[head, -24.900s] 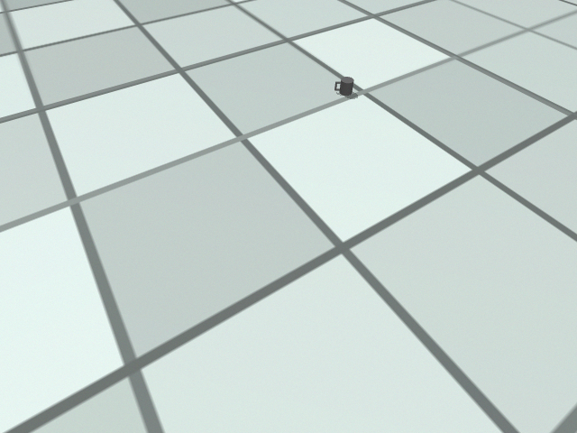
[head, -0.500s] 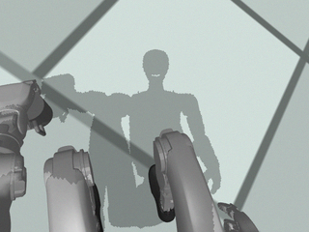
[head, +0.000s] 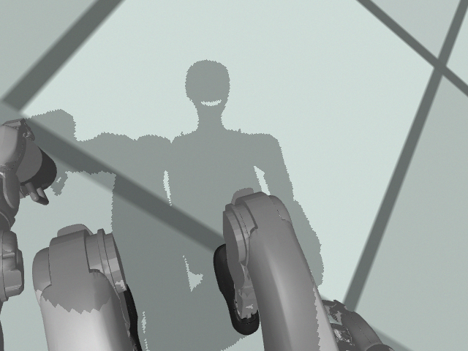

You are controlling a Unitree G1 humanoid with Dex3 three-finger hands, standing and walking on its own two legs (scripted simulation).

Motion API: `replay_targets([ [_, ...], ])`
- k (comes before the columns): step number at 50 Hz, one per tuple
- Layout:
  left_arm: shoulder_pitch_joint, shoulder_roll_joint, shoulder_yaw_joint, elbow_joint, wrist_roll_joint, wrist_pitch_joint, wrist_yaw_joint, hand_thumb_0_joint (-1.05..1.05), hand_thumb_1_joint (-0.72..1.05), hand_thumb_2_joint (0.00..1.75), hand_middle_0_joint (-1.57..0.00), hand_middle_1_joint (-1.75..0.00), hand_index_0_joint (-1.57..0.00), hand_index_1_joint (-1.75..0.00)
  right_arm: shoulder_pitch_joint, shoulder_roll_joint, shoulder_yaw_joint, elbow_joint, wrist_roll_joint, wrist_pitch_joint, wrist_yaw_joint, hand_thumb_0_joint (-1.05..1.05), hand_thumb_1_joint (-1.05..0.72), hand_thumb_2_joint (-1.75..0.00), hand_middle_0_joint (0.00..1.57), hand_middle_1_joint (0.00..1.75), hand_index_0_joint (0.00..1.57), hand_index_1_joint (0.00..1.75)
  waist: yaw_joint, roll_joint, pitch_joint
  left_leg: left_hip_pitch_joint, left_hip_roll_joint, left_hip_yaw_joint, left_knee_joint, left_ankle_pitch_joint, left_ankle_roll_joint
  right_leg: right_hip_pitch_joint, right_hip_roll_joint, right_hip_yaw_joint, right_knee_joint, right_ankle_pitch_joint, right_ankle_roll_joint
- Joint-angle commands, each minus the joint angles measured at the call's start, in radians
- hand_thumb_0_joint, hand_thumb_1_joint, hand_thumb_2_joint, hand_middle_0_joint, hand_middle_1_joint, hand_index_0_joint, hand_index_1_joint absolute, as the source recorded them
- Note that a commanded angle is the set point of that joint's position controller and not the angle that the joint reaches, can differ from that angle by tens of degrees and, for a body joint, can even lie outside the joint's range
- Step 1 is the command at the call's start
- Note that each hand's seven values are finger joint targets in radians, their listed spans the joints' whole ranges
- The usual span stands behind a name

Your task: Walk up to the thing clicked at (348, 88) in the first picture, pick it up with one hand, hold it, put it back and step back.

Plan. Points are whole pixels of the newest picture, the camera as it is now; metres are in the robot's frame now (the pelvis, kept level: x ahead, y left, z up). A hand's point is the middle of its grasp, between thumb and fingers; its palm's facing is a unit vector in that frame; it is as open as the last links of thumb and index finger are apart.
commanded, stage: rest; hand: left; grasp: from above
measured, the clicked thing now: (28, 174) +0.43 +0.27 -0.25
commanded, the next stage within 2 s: open in 0.52 s
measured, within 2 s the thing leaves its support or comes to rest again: rests again in 0.14 s
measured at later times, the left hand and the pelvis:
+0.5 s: hand (14, 166) +0.44 +0.28 -0.23, palm faces -0.44 -0.12 -0.89, open 11.0 cm; pelvis +0.00 +0.00 -0.01, yaw -2 degrees
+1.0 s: hand (15, 164) +0.44 +0.28 -0.23, palm faces -0.42 -0.10 -0.90, open 12.3 cm; pelvis -0.01 +0.01 -0.01, yaw -4 degrees
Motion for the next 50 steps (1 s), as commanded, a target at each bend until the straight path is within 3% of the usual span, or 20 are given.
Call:
replay_targets([
  [1, -0.297, 0.274, 0.034, -0.146, -0.026, -0.004, 0.066, 0.00, 0.51, 1.07, -0.89, -0.94, -0.89, -0.94, 0.219, -0.263, -0.074, 0.001, -0.002, -0.007, 0.000, 0.00, -0.90, -0.90, 0.20, 0.30, 0.20, 0.30, -0.003, 0.356, -0.720, 0.516, -0.005, 0.115, -0.224, 0.210, 0.049, 0.397, 0.021, -0.101, -0.229, 0.268, -0.064],
  [5, -0.342, 0.273, 0.011, -0.126, -0.016, -0.008, 0.072, 0.00, 0.53, 1.05, -0.88, -0.96, -0.90, -0.94, 0.216, -0.268, -0.057, 0.001, -0.008, -0.016, 0.017, 0.00, -0.90, -0.90, 0.20, 0.30, 0.20, 0.30, -0.037, 0.352, -0.700, 0.505, -0.002, 0.106, -0.195, 0.210, 0.052, 0.394, 0.026, -0.108, -0.219, 0.284, -0.060],
  [6, -0.303, 0.293, 0.043, -0.136, -0.025, -0.008, 0.080, 0.00, 0.51, 1.06, -0.87, -0.95, -0.88, -0.93, 0.215, -0.276, -0.058, 0.001, -0.005, -0.016, 0.016, 0.00, -0.90, -0.90, 0.20, 0.30, 0.20, 0.30, -0.017, 0.357, -0.705, 0.506, -0.001, 0.105, -0.205, 0.225, 0.052, 0.409, 0.027, -0.110, -0.229, 0.294, -0.059],
  [8, -0.313, 0.301, 0.034, -0.123, -0.017, -0.008, 0.084, 0.00, 0.54, 1.05, -0.90, -0.94, -0.91, -0.92, 0.215, -0.279, -0.053, 0.004, -0.011, -0.022, 0.023, 0.00, -0.90, -0.90, 0.20, 0.30, 0.20, 0.30, -0.022, 0.369, -0.696, 0.510, -0.001, 0.106, -0.197, 0.223, 0.049, 0.397, 0.028, -0.113, -0.214, 0.292, -0.062],
  [9, -0.335, 0.330, 0.062, -0.185, -0.018, -0.017, 0.088, 0.00, 0.54, 1.05, -0.90, -0.93, -0.91, -0.92, 0.226, -0.287, -0.059, 0.009, -0.014, -0.023, 0.024, 0.00, -0.90, -0.90, 0.20, 0.30, 0.20, 0.30, -0.024, 0.387, -0.709, 0.535, 0.001, 0.102, -0.197, 0.241, 0.045, 0.402, 0.028, -0.121, -0.215, 0.301, -0.063],
  [11, -0.324, 0.291, 0.024, -0.120, -0.011, -0.013, 0.084, 0.00, 0.56, 1.05, -0.92, -0.94, -0.93, -0.93, 0.210, -0.288, -0.046, 0.000, -0.017, -0.034, 0.035, 0.00, -0.90, -0.90, 0.20, 0.30, 0.20, 0.30, -0.045, 0.382, -0.684, 0.529, 0.002, 0.101, -0.181, 0.237, 0.045, 0.389, 0.029, -0.123, -0.205, 0.303, -0.063],
  [18, -0.320, 0.324, 0.055, -0.070, -0.004, -0.036, 0.107, 0.00, 0.58, 1.08, -0.90, -0.98, -0.92, -0.96, 0.228, -0.312, -0.034, 0.001, -0.025, -0.053, 0.053, 0.00, -0.90, -0.90, 0.20, 0.30, 0.20, 0.30, -0.053, 0.346, -0.634, 0.480, 0.002, 0.084, -0.179, 0.222, 0.048, 0.389, 0.034, -0.144, -0.210, 0.285, -0.060],
  [20, -0.335, 0.301, 0.011, -0.020, 0.002, -0.036, 0.107, 0.00, 0.58, 1.05, -0.90, -0.98, -0.92, -0.95, 0.220, -0.303, -0.024, 0.010, -0.030, -0.059, 0.061, 0.00, -0.90, -0.90, 0.20, 0.30, 0.20, 0.30, -0.066, 0.353, -0.614, 0.463, 0.004, 0.079, -0.184, 0.181, 0.050, 0.378, 0.038, -0.142, -0.212, 0.255, -0.059],
  [22, -0.347, 0.345, 0.033, -0.026, 0.008, -0.042, 0.114, 0.00, 0.60, 1.04, -0.91, -0.97, -0.93, -0.95, 0.220, -0.319, -0.023, -0.004, -0.028, -0.067, 0.062, 0.00, -0.90, -0.90, 0.20, 0.30, 0.20, 0.30, -0.065, 0.343, -0.615, 0.463, 0.004, 0.075, -0.177, 0.187, 0.052, 0.384, 0.038, -0.145, -0.213, 0.259, -0.057],
  [28, -0.366, 0.339, 0.015, 0.036, 0.018, -0.048, 0.122, 0.00, 0.57, 1.02, -0.89, -0.97, -0.91, -0.94, 0.218, -0.330, -0.006, -0.007, -0.042, -0.086, 0.074, 0.00, -0.90, -0.90, 0.20, 0.30, 0.20, 0.30, -0.091, 0.343, -0.562, 0.452, 0.006, 0.069, -0.173, 0.167, 0.050, 0.369, 0.039, -0.152, -0.209, 0.240, -0.057],
  [31, -0.353, 0.383, 0.036, 0.071, 0.024, -0.052, 0.131, 0.00, 0.59, 0.96, -0.88, -0.96, -0.92, -0.92, 0.222, -0.347, -0.003, -0.005, -0.045, -0.098, 0.074, 0.00, -0.90, -0.90, 0.20, 0.30, 0.20, 0.30, -0.093, 0.340, -0.532, 0.432, 0.005, 0.062, -0.183, 0.126, 0.051, 0.353, 0.041, -0.159, -0.215, 0.195, -0.058],
  [34, -0.326, 0.407, 0.064, 0.075, 0.030, -0.053, 0.145, 0.00, 0.35, 0.95, -0.64, -0.96, -0.68, -0.93, 0.226, -0.346, 0.002, -0.006, -0.051, -0.093, 0.076, 0.00, -0.89, -0.89, 0.20, 0.30, 0.20, 0.30, -0.081, 0.346, -0.557, 0.436, 0.006, 0.062, -0.186, 0.156, 0.049, 0.384, 0.046, -0.159, -0.217, 0.223, -0.057],
  [37, -0.388, 0.362, 0.007, 0.070, 0.034, -0.058, 0.141, 0.00, 0.11, 0.95, -0.46, -0.97, -0.49, -0.95, 0.199, -0.344, 0.007, -0.019, -0.056, -0.107, 0.083, 0.00, -0.89, -0.89, 0.20, 0.30, 0.20, 0.30, -0.113, 0.349, -0.524, 0.434, 0.008, 0.057, -0.172, 0.128, 0.050, 0.343, 0.046, -0.161, -0.209, 0.205, -0.056],
  [40, -0.378, 0.373, 0.001, 0.071, 0.032, -0.061, 0.153, 0.00, -0.13, 0.93, -0.35, -0.96, -0.37, -0.94, 0.187, -0.347, 0.013, -0.014, -0.052, -0.117, 0.084, 0.00, -0.89, -0.90, 0.20, 0.30, 0.20, 0.30, -0.100, 0.367, -0.523, 0.442, 0.010, 0.054, -0.181, 0.113, 0.045, 0.339, 0.048, -0.162, -0.211, 0.188, -0.059],
  [41, -0.361, 0.404, 0.030, 0.054, 0.034, -0.061, 0.165, 0.00, -0.19, 0.91, -0.30, -0.97, -0.33, -0.95, 0.188, -0.354, 0.011, -0.010, -0.055, -0.118, 0.083, 0.00, -0.89, -0.89, 0.20, 0.30, 0.20, 0.30, -0.085, 0.371, -0.545, 0.453, 0.010, 0.054, -0.193, 0.120, 0.044, 0.356, 0.051, -0.165, -0.220, 0.190, -0.059],
  [43, -0.369, 0.357, -0.011, 0.064, 0.032, -0.052, 0.166, 0.00, -0.26, 0.93, -0.25, -0.99, -0.27, -0.96, 0.189, -0.344, 0.012, 0.001, -0.056, -0.126, 0.090, 0.00, -0.89, -0.90, 0.20, 0.30, 0.20, 0.30, -0.094, 0.380, -0.521, 0.445, 0.010, 0.055, -0.190, 0.102, 0.043, 0.335, 0.048, -0.164, -0.215, 0.174, -0.060],
  [44, -0.377, 0.391, 0.019, 0.048, 0.028, -0.052, 0.174, 0.00, -0.30, 0.95, -0.22, -1.01, -0.24, -0.99, 0.183, -0.350, 0.012, -0.012, -0.060, -0.128, 0.092, 0.00, -0.89, -0.90, 0.20, 0.30, 0.20, 0.30, -0.096, 0.373, -0.539, 0.443, 0.014, 0.051, -0.184, 0.112, 0.044, 0.351, 0.053, -0.164, -0.221, 0.188, -0.058],
  [46, -0.384, 0.353, -0.009, 0.070, 0.026, -0.045, 0.166, 0.00, -0.36, 0.95, -0.17, -1.02, -0.19, -1.00, 0.203, -0.346, 0.017, -0.003, -0.058, -0.137, 0.101, 0.00, -0.89, -0.90, 0.20, 0.30, 0.20, 0.30, -0.112, 0.385, -0.530, 0.454, 0.010, 0.057, -0.179, 0.133, 0.044, 0.347, 0.047, -0.168, -0.212, 0.214, -0.056],
  [47, -0.367, 0.384, 0.020, 0.056, 0.019, -0.043, 0.172, 0.00, -0.38, 0.99, -0.16, -1.04, -0.18, -1.02, 0.196, -0.355, 0.014, -0.007, -0.062, -0.137, 0.101, 0.00, -0.89, -0.90, 0.20, 0.30, 0.20, 0.30, -0.099, 0.375, -0.550, 0.457, 0.013, 0.052, -0.185, 0.148, 0.044, 0.364, 0.051, -0.172, -0.223, 0.227, -0.053],
  [50, -0.360, 0.386, 0.018, 0.070, 0.019, -0.029, 0.164, 0.00, -0.43, 1.07, -0.12, -1.11, -0.13, -1.10, 0.196, -0.359, 0.013, -0.001, -0.059, -0.143, 0.107, 0.00, -0.89, -0.90, 0.20, 0.30, 0.20, 0.30, -0.102, 0.399, -0.546, 0.477, 0.015, 0.048, -0.184, 0.162, 0.039, 0.360, 0.049, -0.173, -0.208, 0.247, -0.055],
])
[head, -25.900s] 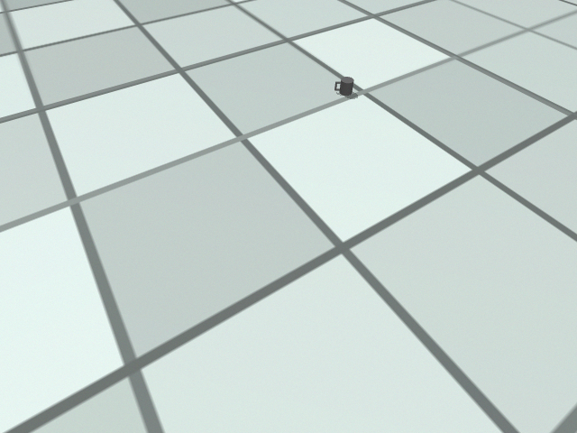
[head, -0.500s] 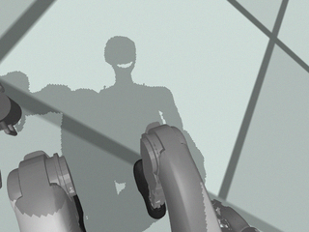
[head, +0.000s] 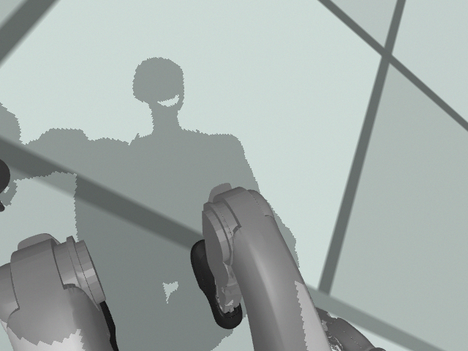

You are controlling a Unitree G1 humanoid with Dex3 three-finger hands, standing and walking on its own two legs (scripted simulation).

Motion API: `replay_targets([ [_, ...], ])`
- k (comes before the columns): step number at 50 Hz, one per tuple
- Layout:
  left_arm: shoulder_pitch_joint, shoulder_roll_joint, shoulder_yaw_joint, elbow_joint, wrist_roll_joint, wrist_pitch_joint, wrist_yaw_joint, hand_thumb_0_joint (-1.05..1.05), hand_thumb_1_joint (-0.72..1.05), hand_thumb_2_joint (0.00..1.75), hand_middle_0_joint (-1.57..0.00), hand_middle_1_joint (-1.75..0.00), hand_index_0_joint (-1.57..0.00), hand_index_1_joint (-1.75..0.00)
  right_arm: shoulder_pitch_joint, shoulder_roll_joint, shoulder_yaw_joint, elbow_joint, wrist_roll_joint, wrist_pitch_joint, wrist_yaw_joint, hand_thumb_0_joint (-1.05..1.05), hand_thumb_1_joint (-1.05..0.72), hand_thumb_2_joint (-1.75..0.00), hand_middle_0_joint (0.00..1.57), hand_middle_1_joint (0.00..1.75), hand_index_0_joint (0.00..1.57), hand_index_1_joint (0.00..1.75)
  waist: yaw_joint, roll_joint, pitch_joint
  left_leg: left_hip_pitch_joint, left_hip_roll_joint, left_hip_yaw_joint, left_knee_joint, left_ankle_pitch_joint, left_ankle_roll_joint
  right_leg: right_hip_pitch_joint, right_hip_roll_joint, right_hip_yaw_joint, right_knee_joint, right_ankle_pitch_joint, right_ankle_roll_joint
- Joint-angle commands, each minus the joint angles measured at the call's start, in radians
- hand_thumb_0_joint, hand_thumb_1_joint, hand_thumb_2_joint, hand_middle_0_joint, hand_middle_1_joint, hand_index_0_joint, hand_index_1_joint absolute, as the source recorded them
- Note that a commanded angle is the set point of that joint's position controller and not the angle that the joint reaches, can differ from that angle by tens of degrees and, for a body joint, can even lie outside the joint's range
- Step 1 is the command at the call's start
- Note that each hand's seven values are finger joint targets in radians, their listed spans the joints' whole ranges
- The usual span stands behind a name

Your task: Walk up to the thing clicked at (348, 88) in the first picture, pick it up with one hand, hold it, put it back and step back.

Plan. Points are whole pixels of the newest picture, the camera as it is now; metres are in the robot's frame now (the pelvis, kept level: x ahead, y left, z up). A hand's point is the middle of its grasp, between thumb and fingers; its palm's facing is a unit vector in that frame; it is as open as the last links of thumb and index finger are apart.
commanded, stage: open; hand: left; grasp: from above
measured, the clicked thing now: out of the picture +0.43 +0.29 -0.26
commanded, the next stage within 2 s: withdraw in 0.56 s
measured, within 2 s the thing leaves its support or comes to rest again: neither
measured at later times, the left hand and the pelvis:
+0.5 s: hand out of the picture +0.43 +0.31 -0.21, palm faces -0.43 -0.15 -0.89, open 13.7 cm; pelvis +0.00 +0.00 +0.00, yaw +0 degrees
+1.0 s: hand out of the picture +0.44 +0.32 -0.17, palm faces -0.30 -0.09 -0.95, open 14.2 cm; pelvis +0.01 +0.00 +0.02, yaw +2 degrees
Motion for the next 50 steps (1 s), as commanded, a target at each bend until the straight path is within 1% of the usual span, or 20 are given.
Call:
replay_targets([
  [1, -0.295, 0.181, -0.021, -0.113, -0.030, 0.015, 0.035, 0.00, -0.45, 1.07, -0.11, -1.11, -0.12, -1.09, 0.185, -0.295, -0.091, 0.019, 0.004, -0.015, 0.004, 0.00, -0.89, -0.90, 0.20, 0.30, 0.20, 0.30, -0.043, 0.461, -0.608, 0.480, 0.010, 0.117, -0.261, 0.152, 0.031, 0.316, 0.019, -0.118, -0.212, 0.206, -0.074],
  [2, -0.292, 0.218, 0.011, -0.142, -0.037, 0.015, 0.036, 0.00, -0.46, 1.06, -0.10, -1.12, -0.11, -1.10, 0.185, -0.304, -0.098, 0.014, 0.004, -0.015, 0.004, 0.00, -0.89, -0.90, 0.20, 0.30, 0.20, 0.30, -0.035, 0.466, -0.642, 0.503, 0.015, 0.115, -0.262, 0.177, 0.030, 0.342, 0.026, -0.121, -0.217, 0.231, -0.075],
  [6, -0.276, 0.216, -0.004, -0.151, -0.046, 0.023, 0.023, 0.00, -0.48, 1.07, -0.09, -1.11, -0.10, -1.10, 0.168, -0.304, -0.091, 0.002, 0.014, -0.025, 0.011, 0.00, -0.89, -0.90, 0.20, 0.30, 0.20, 0.30, -0.026, 0.460, -0.648, 0.490, 0.014, 0.119, -0.251, 0.187, 0.034, 0.358, 0.028, -0.114, -0.218, 0.243, -0.076],
  [8, -0.257, 0.165, -0.036, -0.119, -0.059, 0.028, 0.015, 0.00, -0.47, 1.01, -0.08, -1.10, -0.10, -1.08, 0.178, -0.292, -0.087, 0.022, 0.016, -0.024, 0.016, 0.00, -0.89, -0.90, 0.20, 0.30, 0.20, 0.30, -0.027, 0.456, -0.632, 0.478, 0.012, 0.121, -0.265, 0.169, 0.034, 0.351, 0.030, -0.113, -0.224, 0.224, -0.077],
  [9, -0.260, 0.218, 0.003, -0.174, -0.062, 0.023, 0.017, 0.00, -0.48, 1.03, -0.08, -1.10, -0.09, -1.08, 0.174, -0.307, -0.095, 0.001, 0.018, -0.024, 0.012, 0.00, -0.89, -0.90, 0.20, 0.30, 0.20, 0.30, -0.019, 0.449, -0.659, 0.492, 0.014, 0.118, -0.264, 0.197, 0.035, 0.366, 0.029, -0.118, -0.229, 0.248, -0.074],
  [11, -0.249, 0.174, -0.033, -0.143, -0.066, 0.029, 0.007, 0.00, -0.48, 1.00, -0.07, -1.09, -0.09, -1.07, 0.180, -0.297, -0.087, 0.014, 0.023, -0.019, 0.014, 0.00, -0.89, -0.90, 0.20, 0.30, 0.20, 0.30, -0.022, 0.462, -0.646, 0.490, 0.012, 0.118, -0.272, 0.195, 0.033, 0.356, 0.028, -0.115, -0.224, 0.240, -0.078],
  [13, -0.240, 0.216, 0.008, -0.153, -0.071, 0.025, 0.010, 0.00, -0.49, 1.01, -0.07, -1.09, -0.09, -1.07, 0.177, -0.306, -0.093, -0.006, 0.029, -0.014, 0.010, 0.00, -0.89, -0.90, 0.20, 0.30, 0.20, 0.30, -0.011, 0.438, -0.658, 0.474, 0.012, 0.119, -0.267, 0.205, 0.038, 0.378, 0.027, -0.115, -0.230, 0.253, -0.076],
  [19, -0.253, 0.192, -0.006, -0.134, -0.062, 0.013, -0.019, 0.00, -0.49, 1.00, -0.07, -1.07, -0.08, -1.06, 0.194, -0.307, -0.098, -0.007, 0.023, -0.004, 0.005, 0.00, -0.89, -0.90, 0.20, 0.30, 0.20, 0.30, -0.041, 0.415, -0.624, 0.470, 0.011, 0.116, -0.267, 0.179, 0.040, 0.360, 0.027, -0.117, -0.236, 0.227, -0.076],
  [23, -0.233, 0.233, 0.020, -0.134, -0.058, 0.000, -0.022, 0.00, -0.49, 1.02, -0.07, -1.08, -0.08, -1.07, 0.208, -0.304, -0.095, -0.001, 0.024, 0.005, 0.000, 0.00, -0.89, -0.90, 0.20, 0.30, 0.20, 0.30, -0.027, 0.412, -0.634, 0.460, 0.011, 0.120, -0.265, 0.182, 0.043, 0.385, 0.028, -0.110, -0.242, 0.229, -0.075],
  [24, -0.245, 0.199, -0.009, -0.138, -0.055, -0.004, -0.026, 0.00, -0.49, 1.02, -0.07, -1.08, -0.08, -1.07, 0.202, -0.301, -0.094, -0.006, 0.021, 0.005, 0.000, 0.00, -0.89, -0.90, 0.20, 0.30, 0.20, 0.30, -0.035, 0.424, -0.627, 0.464, 0.010, 0.121, -0.265, 0.180, 0.041, 0.374, 0.028, -0.109, -0.237, 0.225, -0.076],
  [29, -0.237, 0.220, -0.004, -0.147, -0.047, -0.017, -0.013, 0.00, -0.49, 1.01, -0.07, -1.07, -0.08, -1.06, 0.181, -0.300, -0.091, -0.016, 0.022, 0.020, -0.012, 0.00, -0.89, -0.90, 0.20, 0.30, 0.20, 0.30, -0.017, 0.421, -0.644, 0.456, 0.014, 0.118, -0.272, 0.157, 0.042, 0.381, 0.035, -0.104, -0.244, 0.201, -0.079],
  [30, -0.261, 0.180, -0.038, -0.153, -0.047, -0.018, -0.012, 0.00, -0.49, 1.02, -0.07, -1.07, -0.08, -1.06, 0.176, -0.296, -0.086, -0.024, 0.026, 0.017, -0.012, 0.00, -0.89, -0.90, 0.20, 0.30, 0.20, 0.30, -0.028, 0.419, -0.624, 0.460, 0.011, 0.115, -0.272, 0.161, 0.038, 0.346, 0.029, -0.117, -0.236, 0.204, -0.079],
  [31, -0.262, 0.220, -0.016, -0.150, -0.043, -0.020, -0.005, 0.00, -0.47, 1.00, -0.07, -1.07, -0.08, -1.06, 0.174, -0.299, -0.088, -0.017, 0.025, 0.019, -0.014, 0.00, -0.89, -0.90, 0.20, 0.30, 0.20, 0.30, -0.026, 0.431, -0.629, 0.459, 0.016, 0.112, -0.272, 0.148, 0.039, 0.350, 0.033, -0.113, -0.232, 0.194, -0.081],
  [35, -0.268, 0.204, -0.021, -0.139, -0.031, -0.010, 0.006, 0.00, -0.51, 0.98, -0.06, -1.03, -0.08, -1.01, 0.167, -0.302, -0.089, -0.029, 0.020, 0.012, -0.012, 0.00, -0.90, -0.90, 0.20, 0.30, 0.20, 0.30, -0.030, 0.421, -0.596, 0.463, 0.012, 0.108, -0.277, 0.128, 0.035, 0.301, 0.025, -0.123, -0.225, 0.173, -0.080],
  [36, -0.252, 0.253, 0.016, -0.156, -0.028, -0.007, 0.013, 0.00, -0.51, 0.98, -0.06, -1.03, -0.08, -1.01, 0.180, -0.311, -0.095, -0.019, 0.023, 0.014, -0.015, 0.00, -0.90, -0.90, 0.20, 0.30, 0.20, 0.30, -0.016, 0.445, -0.612, 0.479, 0.016, 0.111, -0.282, 0.145, 0.034, 0.323, 0.029, -0.118, -0.228, 0.186, -0.082],
  [39, -0.257, 0.260, 0.031, -0.230, -0.027, 0.006, 0.013, 0.00, -0.52, 0.98, -0.06, -1.02, -0.07, -1.01, 0.170, -0.303, -0.106, -0.023, 0.024, 0.010, -0.009, 0.00, -0.90, -0.90, 0.20, 0.30, 0.20, 0.30, 0.009, 0.497, -0.667, 0.514, 0.014, 0.122, -0.281, 0.179, 0.029, 0.331, 0.026, -0.112, -0.218, 0.216, -0.083],
  [42, -0.190, 0.201, 0.023, -0.323, -0.059, 0.037, 0.001, 0.00, -0.53, 0.99, -0.06, -1.01, -0.07, -1.00, 0.170, -0.279, -0.127, -0.014, 0.039, 0.016, -0.001, 0.00, -0.91, -0.90, 0.20, 0.30, 0.20, 0.30, 0.055, 0.575, -0.780, 0.593, 0.011, 0.130, -0.308, 0.218, 0.020, 0.341, 0.023, -0.102, -0.218, 0.248, -0.091],
  [45, -0.175, 0.208, 0.048, -0.505, -0.087, 0.074, -0.026, 0.00, -0.53, 0.99, -0.06, -1.00, -0.07, -1.00, 0.177, -0.267, -0.168, -0.018, 0.067, 0.044, 0.002, 0.00, -0.90, -0.90, 0.20, 0.30, 0.20, 0.30, 0.097, 0.588, -0.881, 0.607, 0.006, 0.156, -0.325, 0.261, 0.026, 0.375, 0.019, -0.078, -0.239, 0.293, -0.091],
  [48, -0.141, 0.111, -0.007, -0.596, -0.138, 0.126, -0.081, 0.00, -0.55, 1.00, -0.07, -1.00, -0.07, -1.00, 0.173, -0.246, -0.204, -0.016, 0.106, 0.077, -0.004, 0.00, -0.91, -0.90, 0.20, 0.30, 0.20, 0.30, 0.115, 0.562, -0.887, 0.617, 0.006, 0.173, -0.361, 0.254, 0.030, 0.347, 0.009, -0.053, -0.260, 0.296, -0.095],
  [50, -0.153, 0.112, -0.016, -0.682, -0.157, 0.149, -0.133, 0.00, -0.56, 1.01, -0.07, -1.00, -0.06, -1.01, 0.191, -0.241, -0.229, -0.021, 0.131, 0.101, -0.014, 0.00, -0.91, -0.91, 0.20, 0.30, 0.20, 0.30, 0.126, 0.529, -0.940, 0.625, 0.003, 0.180, -0.387, 0.225, 0.042, 0.381, 0.010, -0.030, -0.304, 0.268, -0.097],
])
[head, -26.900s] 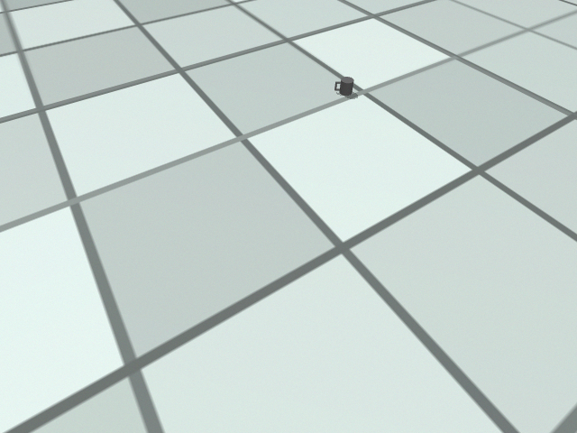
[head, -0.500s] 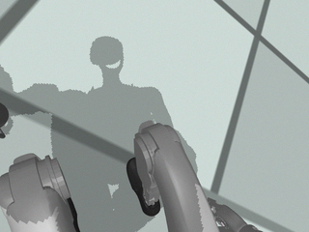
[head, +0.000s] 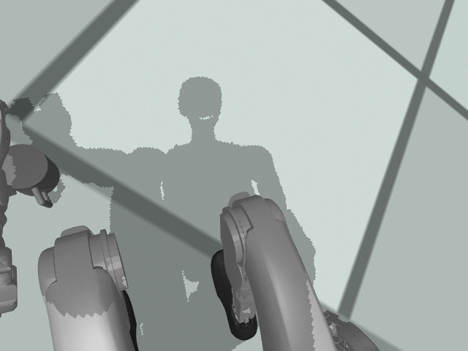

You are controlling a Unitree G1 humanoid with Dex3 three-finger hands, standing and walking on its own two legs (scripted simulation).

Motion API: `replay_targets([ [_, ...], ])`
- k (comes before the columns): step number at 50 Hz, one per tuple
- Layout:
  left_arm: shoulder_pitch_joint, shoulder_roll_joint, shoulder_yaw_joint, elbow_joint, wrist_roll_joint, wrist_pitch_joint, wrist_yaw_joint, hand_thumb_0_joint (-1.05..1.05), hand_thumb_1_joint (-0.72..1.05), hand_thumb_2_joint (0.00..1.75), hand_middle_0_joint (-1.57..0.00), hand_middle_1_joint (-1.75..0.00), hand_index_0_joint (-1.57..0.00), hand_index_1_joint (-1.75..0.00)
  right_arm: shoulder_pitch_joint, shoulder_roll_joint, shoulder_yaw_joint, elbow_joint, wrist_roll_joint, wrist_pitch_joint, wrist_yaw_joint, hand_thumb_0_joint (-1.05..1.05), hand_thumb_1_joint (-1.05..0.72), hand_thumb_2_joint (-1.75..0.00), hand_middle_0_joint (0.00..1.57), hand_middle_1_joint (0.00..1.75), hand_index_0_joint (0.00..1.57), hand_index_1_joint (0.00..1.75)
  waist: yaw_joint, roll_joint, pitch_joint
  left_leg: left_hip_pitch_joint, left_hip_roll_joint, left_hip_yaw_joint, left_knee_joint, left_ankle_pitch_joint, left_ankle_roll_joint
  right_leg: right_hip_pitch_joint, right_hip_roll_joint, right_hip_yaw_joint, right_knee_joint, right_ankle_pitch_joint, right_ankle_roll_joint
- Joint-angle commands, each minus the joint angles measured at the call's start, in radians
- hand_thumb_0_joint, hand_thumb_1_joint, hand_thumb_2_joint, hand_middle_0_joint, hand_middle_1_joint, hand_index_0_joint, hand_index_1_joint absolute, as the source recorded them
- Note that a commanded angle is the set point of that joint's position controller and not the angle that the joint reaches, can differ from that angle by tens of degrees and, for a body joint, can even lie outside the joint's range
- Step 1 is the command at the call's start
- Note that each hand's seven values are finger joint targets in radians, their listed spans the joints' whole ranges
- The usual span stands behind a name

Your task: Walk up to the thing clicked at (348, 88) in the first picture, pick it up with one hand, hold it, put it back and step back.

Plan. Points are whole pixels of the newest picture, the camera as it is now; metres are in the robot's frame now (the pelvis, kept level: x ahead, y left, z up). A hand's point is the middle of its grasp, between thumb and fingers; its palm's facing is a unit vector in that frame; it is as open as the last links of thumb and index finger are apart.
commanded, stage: withdraw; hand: left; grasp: from above
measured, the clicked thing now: (33, 179) +0.43 +0.28 -0.27
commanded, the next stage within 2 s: home in 0.56 s
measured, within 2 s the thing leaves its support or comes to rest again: neither
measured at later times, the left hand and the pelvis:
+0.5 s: hand out of the picture +0.41 +0.30 -0.05, palm faces -0.49 -0.06 -0.87, open 14.1 cm; pelvis -0.02 -0.01 +0.07, yaw +6 degrees
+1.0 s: hand out of the picture +0.44 +0.31 -0.11, palm faces -0.30 -0.25 -0.92, open 12.0 cm; pelvis +0.00 +0.00 +0.04, yaw +4 degrees
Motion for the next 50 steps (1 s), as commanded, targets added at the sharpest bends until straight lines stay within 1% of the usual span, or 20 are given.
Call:
replay_targets([
  [1, -0.296, 0.245, -0.003, -0.328, -0.066, 0.067, -0.052, 0.00, -0.56, 1.01, -0.07, -0.99, -0.06, -1.00, 0.174, -0.272, -0.155, -0.022, 0.064, 0.046, -0.031, 0.00, -0.91, -0.91, 0.20, 0.30, 0.20, 0.30, 0.063, 0.450, -0.847, 0.629, -0.001, 0.149, -0.345, 0.238, 0.043, 0.406, 0.020, -0.047, -0.286, 0.290, -0.083],
  [3, -0.311, 0.183, -0.051, -0.394, -0.088, 0.085, -0.123, 0.00, -0.56, 1.02, -0.08, -0.99, -0.06, -1.01, 0.185, -0.245, -0.171, -0.031, 0.080, 0.076, -0.044, 0.00, -0.91, -0.91, 0.20, 0.30, 0.20, 0.30, 0.067, 0.405, -0.869, 0.642, -0.006, 0.155, -0.387, 0.226, 0.047, 0.451, 0.020, -0.031, -0.332, 0.269, -0.085],
  [5, -0.315, 0.098, -0.112, -0.385, -0.103, 0.099, -0.197, 0.00, -0.56, 1.02, -0.08, -0.99, -0.07, -1.01, 0.195, -0.225, -0.185, -0.037, 0.095, 0.106, -0.064, 0.00, -0.91, -0.91, 0.20, 0.30, 0.20, 0.30, 0.044, 0.337, -0.800, 0.627, -0.010, 0.152, -0.425, 0.185, 0.051, 0.444, 0.021, -0.022, -0.384, 0.224, -0.086],
  [8, -0.287, 0.073, -0.136, -0.353, -0.121, 0.090, -0.294, 0.00, -0.56, 1.03, -0.08, -1.00, -0.06, -1.02, 0.197, -0.213, -0.191, -0.058, 0.108, 0.134, -0.100, 0.00, -0.91, -0.91, 0.20, 0.30, 0.20, 0.30, 0.039, 0.208, -0.703, 0.564, -0.018, 0.150, -0.452, 0.140, 0.061, 0.477, 0.016, -0.003, -0.434, 0.171, -0.085],
  [10, -0.219, -0.002, -0.191, -0.259, -0.131, 0.081, -0.353, 0.00, -0.55, 1.03, -0.08, -1.01, -0.06, -1.02, 0.190, -0.200, -0.184, -0.077, 0.116, 0.150, -0.122, 0.00, -0.91, -0.91, 0.20, 0.30, 0.20, 0.30, 0.031, 0.091, -0.594, 0.504, -0.023, 0.152, -0.470, 0.101, 0.071, 0.481, 0.015, 0.005, -0.484, 0.118, -0.082],
  [12, -0.247, 0.043, -0.164, -0.266, -0.131, 0.054, -0.386, 0.00, -0.54, 1.03, -0.08, -1.01, -0.07, -1.02, 0.176, -0.211, -0.173, -0.108, 0.119, 0.162, -0.148, 0.00, -0.90, -0.90, 0.20, 0.30, 0.20, 0.30, 0.036, 0.059, -0.553, 0.479, -0.028, 0.153, -0.486, 0.096, 0.072, 0.488, 0.006, 0.006, -0.493, 0.106, -0.084],
  [14, -0.265, 0.052, -0.176, -0.263, -0.123, 0.029, -0.403, 0.00, -0.54, 1.03, -0.08, -1.02, -0.07, -1.03, 0.169, -0.194, -0.157, -0.109, 0.120, 0.170, -0.168, 0.00, -0.90, -0.90, 0.20, 0.30, 0.20, 0.30, 0.055, 0.064, -0.556, 0.498, -0.033, 0.165, -0.502, 0.100, 0.069, 0.514, 0.005, 0.015, -0.508, 0.098, -0.084],
  [15, -0.304, 0.085, -0.162, -0.291, -0.114, 0.013, -0.400, 0.00, -0.54, 1.03, -0.08, -1.02, -0.07, -1.03, 0.165, -0.193, -0.151, -0.116, 0.123, 0.172, -0.178, 0.00, -0.90, -0.90, 0.20, 0.30, 0.20, 0.30, 0.065, 0.082, -0.566, 0.501, -0.033, 0.167, -0.503, 0.096, 0.067, 0.502, 0.002, 0.019, -0.505, 0.088, -0.084],
  [18, -0.338, 0.075, -0.170, -0.249, -0.086, -0.026, -0.378, 0.00, -0.54, 1.03, -0.08, -1.00, -0.07, -1.02, 0.149, -0.190, -0.136, -0.119, 0.118, 0.173, -0.197, 0.00, -0.90, -0.90, 0.20, 0.30, 0.20, 0.30, 0.056, 0.131, -0.562, 0.542, -0.032, 0.166, -0.512, 0.090, 0.060, 0.446, -0.003, 0.013, -0.485, 0.090, -0.088],
  [22, -0.383, 0.116, -0.149, -0.167, -0.038, -0.071, -0.310, 0.00, -0.55, 1.03, -0.08, -1.01, -0.07, -1.02, 0.150, -0.191, -0.119, -0.104, 0.101, 0.164, -0.205, 0.00, -0.90, -0.90, 0.20, 0.30, 0.20, 0.30, 0.052, 0.158, -0.570, 0.512, -0.038, 0.183, -0.484, 0.080, 0.059, 0.433, -0.004, 0.025, -0.472, 0.067, -0.086],
  [28, -0.446, 0.144, -0.134, 0.009, 0.022, -0.114, -0.191, 0.00, -0.55, 1.02, -0.07, -1.02, -0.07, -1.02, 0.172, -0.212, -0.103, -0.079, 0.065, 0.138, -0.201, 0.00, -0.90, -0.90, 0.20, 0.30, 0.20, 0.30, 0.010, 0.187, -0.596, 0.513, -0.038, 0.167, -0.425, 0.069, 0.053, 0.357, -0.005, -0.001, -0.404, 0.056, -0.083],
  [31, -0.527, 0.248, -0.073, 0.009, 0.053, -0.132, -0.122, 0.00, -0.53, 1.01, -0.07, -1.03, -0.07, -1.02, 0.185, -0.229, -0.094, -0.070, 0.043, 0.119, -0.199, 0.00, -0.90, -0.90, 0.20, 0.30, 0.20, 0.30, 0.015, 0.242, -0.651, 0.530, -0.039, 0.165, -0.389, 0.077, 0.050, 0.350, -0.008, -0.006, -0.371, 0.055, -0.080],
  [32, -0.525, 0.259, -0.063, 0.032, 0.064, -0.131, -0.101, 0.00, -0.45, 0.93, -0.15, -0.95, -0.15, -0.94, 0.197, -0.233, -0.090, -0.062, 0.035, 0.113, -0.196, 0.00, -0.88, -0.89, 0.20, 0.30, 0.20, 0.30, 0.007, 0.264, -0.654, 0.534, -0.035, 0.168, -0.371, 0.093, 0.047, 0.357, -0.010, -0.006, -0.358, 0.073, -0.079],
  [34, -0.536, 0.274, -0.036, 0.005, 0.065, -0.130, -0.065, 0.00, -0.29, 0.98, -0.27, -0.79, -0.24, -0.78, 0.201, -0.234, -0.090, -0.057, 0.021, 0.103, -0.191, 0.00, -0.88, -0.89, 0.20, 0.30, 0.20, 0.30, 0.004, 0.324, -0.691, 0.564, -0.033, 0.163, -0.372, 0.105, 0.039, 0.347, -0.008, -0.018, -0.329, 0.089, -0.083],
  [35, -0.531, 0.276, -0.018, -0.019, 0.054, -0.122, -0.049, 0.00, -0.37, 0.95, -0.19, -0.87, -0.16, -0.86, 0.205, -0.240, -0.098, -0.055, 0.018, 0.097, -0.188, 0.00, -0.89, -0.89, 0.20, 0.30, 0.20, 0.30, 0.010, 0.350, -0.709, 0.595, -0.035, 0.164, -0.377, 0.102, 0.038, 0.324, -0.014, -0.032, -0.319, 0.098, -0.082],
  [37, -0.508, 0.300, 0.012, -0.074, 0.036, -0.097, -0.031, 0.00, -0.26, 0.94, -0.26, -0.71, -0.23, -0.73, 0.204, -0.245, -0.110, -0.055, 0.013, 0.087, -0.181, 0.00, -0.88, -0.89, 0.20, 0.30, 0.20, 0.30, 0.025, 0.416, -0.781, 0.656, -0.030, 0.162, -0.385, 0.125, 0.032, 0.318, -0.017, -0.044, -0.291, 0.127, -0.087],
  [38, -0.486, 0.301, 0.023, -0.112, 0.020, -0.082, -0.026, 0.00, -0.34, 0.93, -0.18, -0.79, -0.15, -0.81, 0.206, -0.242, -0.115, -0.058, 0.015, 0.090, -0.178, 0.00, -0.89, -0.89, 0.20, 0.30, 0.20, 0.30, 0.040, 0.444, -0.847, 0.679, -0.027, 0.167, -0.380, 0.167, 0.030, 0.350, -0.014, -0.038, -0.285, 0.170, -0.091],
  [41, -0.454, 0.270, 0.024, -0.162, -0.038, -0.039, -0.042, 0.00, -0.16, 0.90, -0.24, -0.63, -0.22, -0.65, 0.224, -0.235, -0.135, -0.047, 0.023, 0.088, -0.165, 0.00, -0.89, -0.89, 0.20, 0.30, 0.20, 0.30, 0.038, 0.439, -0.871, 0.678, -0.026, 0.177, -0.374, 0.202, 0.037, 0.361, -0.019, -0.035, -0.286, 0.219, -0.088],
  [45, -0.362, 0.243, 0.045, -0.271, -0.139, 0.008, -0.110, 0.00, 0.05, 0.89, -0.23, -0.56, -0.21, -0.58, 0.265, -0.224, -0.166, -0.038, 0.052, 0.102, -0.153, 0.00, -0.89, -0.90, 0.20, 0.30, 0.20, 0.30, 0.083, 0.413, -0.961, 0.699, -0.025, 0.181, -0.412, 0.246, 0.043, 0.469, -0.017, -0.026, -0.332, 0.258, -0.085],
  [50, -0.191, 0.109, 0.008, -0.382, -0.314, 0.063, -0.247, 0.00, 0.38, 0.89, -0.22, -0.45, -0.21, -0.46, 0.268, -0.207, -0.196, -0.051, 0.106, 0.125, -0.151, 0.00, -0.89, -0.90, 0.20, 0.30, 0.20, 0.30, 0.115, 0.316, -0.902, 0.726, -0.027, 0.168, -0.490, 0.274, 0.050, 0.528, -0.016, -0.010, -0.415, 0.281, -0.082],
])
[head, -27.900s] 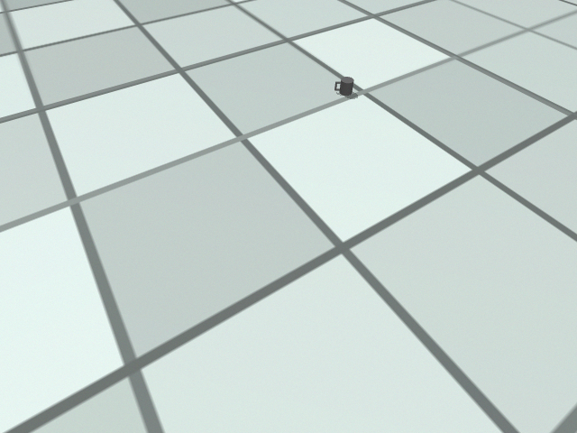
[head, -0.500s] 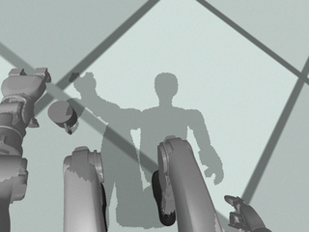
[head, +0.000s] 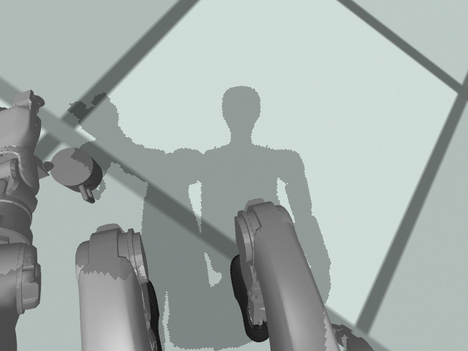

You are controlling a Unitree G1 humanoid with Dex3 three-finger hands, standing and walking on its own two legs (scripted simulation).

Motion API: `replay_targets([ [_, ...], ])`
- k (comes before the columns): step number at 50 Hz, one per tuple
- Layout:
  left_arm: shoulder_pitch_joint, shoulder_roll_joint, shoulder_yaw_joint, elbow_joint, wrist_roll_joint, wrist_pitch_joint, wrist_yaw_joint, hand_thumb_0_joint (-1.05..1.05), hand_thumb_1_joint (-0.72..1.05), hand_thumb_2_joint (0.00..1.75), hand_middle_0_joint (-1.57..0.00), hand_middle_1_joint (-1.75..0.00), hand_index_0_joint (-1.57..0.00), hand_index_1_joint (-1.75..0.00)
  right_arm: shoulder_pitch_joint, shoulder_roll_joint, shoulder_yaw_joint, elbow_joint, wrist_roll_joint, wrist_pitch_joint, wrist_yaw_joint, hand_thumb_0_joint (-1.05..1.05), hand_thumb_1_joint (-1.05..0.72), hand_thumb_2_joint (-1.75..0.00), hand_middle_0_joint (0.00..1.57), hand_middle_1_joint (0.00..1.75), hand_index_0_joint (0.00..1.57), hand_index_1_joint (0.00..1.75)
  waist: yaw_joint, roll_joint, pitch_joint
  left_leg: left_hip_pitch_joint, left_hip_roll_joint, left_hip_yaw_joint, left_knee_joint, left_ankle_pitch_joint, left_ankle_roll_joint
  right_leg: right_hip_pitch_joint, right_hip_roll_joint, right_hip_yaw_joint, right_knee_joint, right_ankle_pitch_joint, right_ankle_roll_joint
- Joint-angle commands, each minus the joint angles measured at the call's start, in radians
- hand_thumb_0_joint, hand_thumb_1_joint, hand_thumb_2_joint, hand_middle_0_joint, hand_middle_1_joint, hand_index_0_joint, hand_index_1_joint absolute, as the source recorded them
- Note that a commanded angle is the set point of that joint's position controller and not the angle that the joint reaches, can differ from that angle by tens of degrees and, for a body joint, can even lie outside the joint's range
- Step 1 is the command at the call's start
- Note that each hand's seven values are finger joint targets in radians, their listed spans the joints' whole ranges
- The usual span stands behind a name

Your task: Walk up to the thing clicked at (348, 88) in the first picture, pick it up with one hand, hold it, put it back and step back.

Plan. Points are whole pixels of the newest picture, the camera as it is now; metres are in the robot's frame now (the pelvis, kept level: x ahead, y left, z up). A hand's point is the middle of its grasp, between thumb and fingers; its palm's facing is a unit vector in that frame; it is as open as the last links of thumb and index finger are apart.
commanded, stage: home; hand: left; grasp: from above
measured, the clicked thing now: (80, 178) +0.45 +0.25 -0.31
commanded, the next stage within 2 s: none
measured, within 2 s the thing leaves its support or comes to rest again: neither
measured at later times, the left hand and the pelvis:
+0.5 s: hand out of the picture +0.29 +0.24 +0.07, palm faces -0.09 -0.86 -0.51, open 7.4 cm; pelvis +0.01 +0.00 +0.18, yaw +5 degrees
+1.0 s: hand out of the picture +0.23 +0.21 +0.29, palm faces +0.18 -0.96 -0.23, open 7.4 cm; pelvis +0.07 +0.01 +0.35, yaw +7 degrees
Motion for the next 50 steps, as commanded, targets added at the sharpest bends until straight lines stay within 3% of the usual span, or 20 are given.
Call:
replay_targets([
  [1, -0.143, 0.186, 0.011, -0.340, -0.171, 0.048, -0.076, 0.00, 0.45, 0.88, -0.21, -0.42, -0.20, -0.43, 0.203, -0.273, -0.129, -0.060, 0.052, 0.012, -0.019, 0.00, -0.89, -0.90, 0.20, 0.30, 0.20, 0.30, 0.071, 0.244, -0.833, 0.679, -0.016, 0.084, -0.366, 0.245, 0.039, 0.506, 0.014, -0.065, -0.343, 0.291, -0.078],
  [3, -0.020, 0.118, -0.011, -0.408, -0.246, 0.073, -0.138, 0.00, 0.59, 0.90, -0.21, -0.40, -0.21, -0.41, 0.174, -0.262, -0.131, -0.092, 0.075, 0.025, -0.025, 0.00, -0.90, -0.90, 0.20, 0.30, 0.20, 0.30, 0.072, 0.173, -0.773, 0.669, -0.015, 0.071, -0.414, 0.225, 0.044, 0.541, 0.015, -0.059, -0.389, 0.285, -0.073],
  [4, 0.011, 0.149, 0.025, -0.477, -0.283, 0.079, -0.163, 0.00, 0.67, 0.91, -0.21, -0.37, -0.21, -0.38, 0.164, -0.262, -0.135, -0.106, 0.083, 0.031, -0.030, 0.00, -0.90, -0.90, 0.20, 0.30, 0.20, 0.30, 0.087, 0.139, -0.759, 0.660, -0.014, 0.064, -0.437, 0.212, 0.047, 0.569, 0.015, -0.054, -0.407, 0.280, -0.072],
  [6, 0.128, 0.059, -0.017, -0.535, -0.358, 0.098, -0.220, 0.00, 0.83, 0.93, -0.21, -0.35, -0.21, -0.35, 0.121, -0.238, -0.131, -0.138, 0.096, 0.038, -0.041, 0.00, -0.90, -0.90, 0.20, 0.30, 0.20, 0.30, 0.091, 0.085, -0.701, 0.647, -0.011, 0.069, -0.469, 0.193, 0.053, 0.605, 0.016, -0.041, -0.461, 0.270, -0.068],
  [7, 0.129, 0.088, 0.004, -0.639, -0.390, 0.102, -0.238, 0.00, 0.91, 0.97, -0.22, -0.35, -0.21, -0.35, 0.105, -0.235, -0.130, -0.155, 0.100, 0.043, -0.047, 0.00, -0.90, -0.90, 0.20, 0.30, 0.20, 0.30, 0.104, 0.082, -0.713, 0.668, -0.009, 0.068, -0.485, 0.197, 0.054, 0.633, 0.015, -0.033, -0.481, 0.272, -0.068],
  [8, 0.167, 0.023, -0.030, -0.680, -0.425, 0.108, -0.255, 0.00, 0.93, 0.98, -0.22, -0.35, -0.22, -0.36, 0.089, -0.225, -0.131, -0.166, 0.104, 0.043, -0.055, 0.00, -0.90, -0.90, 0.20, 0.30, 0.20, 0.30, 0.100, 0.094, -0.702, 0.691, -0.008, 0.068, -0.505, 0.197, 0.051, 0.644, 0.010, -0.027, -0.503, 0.272, -0.068],
  [9, 0.203, 0.014, -0.028, -0.709, -0.457, 0.116, -0.267, 0.00, 0.90, 0.91, -0.20, -0.30, -0.20, -0.30, 0.075, -0.216, -0.129, -0.180, 0.107, 0.043, -0.062, 0.00, -0.90, -0.90, 0.20, 0.30, 0.20, 0.30, 0.106, 0.071, -0.684, 0.697, -0.006, 0.070, -0.523, 0.179, 0.053, 0.670, 0.013, -0.025, -0.528, 0.256, -0.066],
  [10, 0.245, 0.023, -0.008, -0.746, -0.483, 0.123, -0.275, 0.00, 0.90, 0.90, -0.20, -0.30, -0.20, -0.30, 0.064, -0.218, -0.130, -0.195, 0.114, 0.044, -0.068, 0.00, -0.90, -0.90, 0.20, 0.30, 0.20, 0.30, 0.114, 0.066, -0.657, 0.707, -0.004, 0.067, -0.552, 0.168, 0.053, 0.686, 0.008, -0.020, -0.550, 0.243, -0.066],
  [16, 0.367, -0.047, -0.005, -0.961, -0.630, 0.154, -0.293, 0.00, 0.90, 0.90, -0.20, -0.30, -0.20, -0.30, -0.013, -0.206, -0.124, -0.250, 0.132, 0.027, -0.117, 0.00, -0.90, -0.90, 0.20, 0.30, 0.20, 0.30, 0.134, 0.128, -0.618, 0.911, 0.009, 0.031, -0.722, 0.109, 0.033, 0.717, -0.004, -0.011, -0.646, 0.177, -0.073],
  [18, 0.444, -0.078, -0.008, -1.002, -0.680, 0.181, -0.289, 0.00, 0.90, 0.90, -0.20, -0.30, -0.20, -0.30, -0.038, -0.198, -0.121, -0.271, 0.135, 0.016, -0.137, 0.00, -0.90, -0.90, 0.20, 0.30, 0.20, 0.30, 0.137, 0.117, -0.601, 0.953, 0.008, 0.037, -0.767, 0.077, 0.034, 0.758, -0.003, -0.007, -0.701, 0.152, -0.070],
  [19, 0.497, -0.120, -0.032, -1.018, -0.709, 0.195, -0.289, 0.00, 0.90, 0.90, -0.20, -0.30, -0.20, -0.30, -0.046, -0.193, -0.119, -0.278, 0.139, 0.010, -0.147, 0.00, -0.90, -0.90, 0.20, 0.30, 0.20, 0.30, 0.126, 0.101, -0.568, 0.968, 0.007, 0.035, -0.800, 0.056, 0.035, 0.777, -0.003, -0.004, -0.737, 0.132, -0.068],
  [22, 0.576, -0.116, -0.011, -1.092, -0.793, 0.239, -0.281, 0.00, 0.90, 0.90, -0.20, -0.30, -0.20, -0.30, -0.070, -0.184, -0.109, -0.294, 0.143, -0.006, -0.175, 0.00, -0.90, -0.90, 0.20, 0.30, 0.20, 0.30, 0.139, 0.090, -0.572, 1.054, 0.004, 0.048, -0.859, 0.079, 0.036, 0.870, -0.004, 0.009, -0.817, 0.143, -0.065],
  [25, 0.640, -0.154, -0.029, -1.164, -0.886, 0.281, -0.278, 0.00, 0.90, 0.90, -0.20, -0.30, -0.20, -0.30, -0.087, -0.164, -0.096, -0.313, 0.146, -0.024, -0.199, 0.00, -0.90, -0.90, 0.20, 0.30, 0.20, 0.30, 0.117, 0.076, -0.529, 1.098, 0.002, 0.056, -0.919, 0.074, 0.041, 0.956, -0.005, 0.022, -0.902, 0.136, -0.060],
  [26, 0.673, -0.140, -0.005, -1.188, -0.911, 0.295, -0.272, 0.00, 0.90, 0.90, -0.20, -0.30, -0.20, -0.30, -0.090, -0.159, -0.091, -0.321, 0.149, -0.030, -0.207, 0.00, -0.90, -0.90, 0.20, 0.30, 0.20, 0.30, 0.135, 0.067, -0.526, 1.125, 0.002, 0.058, -0.943, 0.073, 0.042, 0.995, -0.005, 0.025, -0.931, 0.131, -0.059],
  [27, 0.691, -0.159, -0.024, -1.216, -0.924, 0.305, -0.271, 0.00, 0.90, 0.90, -0.20, -0.30, -0.20, -0.30, -0.092, -0.154, -0.088, -0.324, 0.148, -0.037, -0.214, 0.00, -0.90, -0.90, 0.20, 0.30, 0.20, 0.30, 0.125, 0.075, -0.514, 1.141, 0.000, 0.061, -0.967, 0.070, 0.042, 1.019, -0.005, 0.030, -0.958, 0.126, -0.060],
  [31, 0.821, -0.214, -0.017, -1.242, -0.981, 0.359, -0.260, 0.00, 0.90, 0.90, -0.20, -0.30, -0.20, -0.30, -0.066, -0.137, -0.067, -0.324, 0.154, -0.054, -0.244, 0.00, -0.90, -0.90, 0.20, 0.30, 0.20, 0.30, 0.128, 0.077, -0.446, 1.267, 0.007, 0.024, -1.089, 0.126, 0.031, 1.102, -0.007, 0.020, -1.033, 0.178, -0.059],
  [35, 0.932, -0.243, 0.005, -1.285, -1.033, 0.403, -0.256, 0.00, 0.90, 0.90, -0.20, -0.30, -0.20, -0.30, -0.040, -0.120, -0.048, -0.335, 0.155, -0.073, -0.283, 0.00, -0.90, -0.90, 0.20, 0.30, 0.20, 0.30, 0.144, 0.076, -0.407, 1.383, 0.009, 0.020, -1.182, 0.222, 0.024, 1.218, -0.005, 0.010, -1.120, 0.253, -0.059],
  [39, 1.020, -0.279, -0.003, -1.342, -1.072, 0.432, -0.266, 0.00, 0.90, 0.90, -0.20, -0.30, -0.20, -0.30, -0.008, -0.109, -0.036, -0.342, 0.151, -0.096, -0.312, 0.00, -0.90, -0.90, 0.20, 0.30, 0.20, 0.30, 0.143, 0.082, -0.334, 1.470, 0.008, 0.033, -1.273, 0.284, 0.022, 1.329, -0.003, 0.005, -1.221, 0.308, -0.054],
  [48, 1.287, -0.308, -0.013, -1.514, -1.092, 0.477, -0.282, 0.00, 0.90, 0.90, -0.20, -0.30, -0.20, -0.30, 0.042, -0.091, -0.037, -0.388, 0.142, -0.144, -0.352, 0.00, -0.90, -0.90, 0.20, 0.30, 0.20, 0.30, 0.167, 0.034, -0.248, 1.644, -0.009, 0.082, -1.409, 0.449, 0.027, 1.569, 0.004, -0.006, -1.410, 0.451, -0.046],
  [50, 1.314, -0.322, -0.030, -1.535, -1.091, 0.484, -0.290, 0.00, 0.90, 0.90, -0.20, -0.30, -0.20, -0.30, 0.042, -0.089, -0.038, -0.392, 0.138, -0.153, -0.356, 0.00, -0.90, -0.90, 0.20, 0.30, 0.20, 0.30, 0.160, 0.012, -0.213, 1.658, -0.009, 0.078, -1.431, 0.456, 0.028, 1.583, 0.006, -0.011, -1.433, 0.457, -0.044],
])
